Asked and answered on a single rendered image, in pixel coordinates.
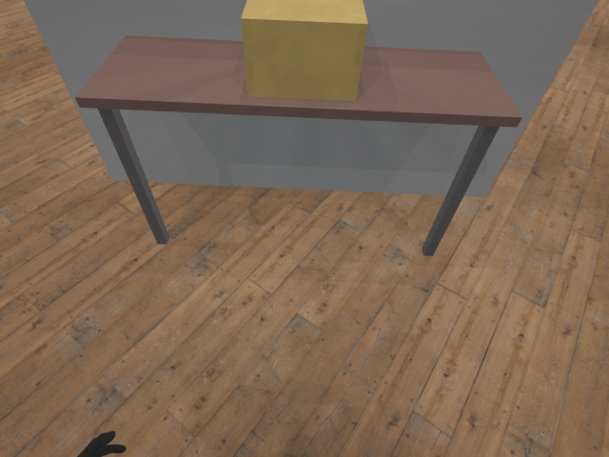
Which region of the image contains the carton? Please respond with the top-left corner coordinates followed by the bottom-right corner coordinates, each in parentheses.
top-left (241, 0), bottom-right (368, 101)

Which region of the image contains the left robot hand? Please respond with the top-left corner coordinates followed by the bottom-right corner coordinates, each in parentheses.
top-left (77, 431), bottom-right (127, 457)

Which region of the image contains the table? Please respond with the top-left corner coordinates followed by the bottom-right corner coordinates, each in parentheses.
top-left (75, 35), bottom-right (522, 256)

